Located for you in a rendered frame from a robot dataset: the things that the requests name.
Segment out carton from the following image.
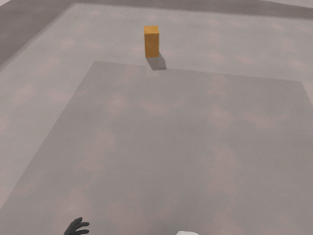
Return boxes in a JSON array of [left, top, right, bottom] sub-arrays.
[[144, 25, 159, 58]]

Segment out robot left hand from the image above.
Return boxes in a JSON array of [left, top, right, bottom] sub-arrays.
[[64, 217, 90, 235]]

